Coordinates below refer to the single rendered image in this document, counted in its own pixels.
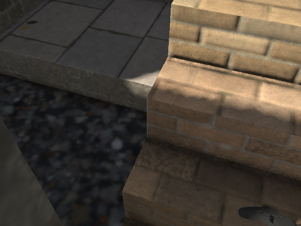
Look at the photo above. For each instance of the robot right hand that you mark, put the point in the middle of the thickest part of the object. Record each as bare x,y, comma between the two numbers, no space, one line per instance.
266,215

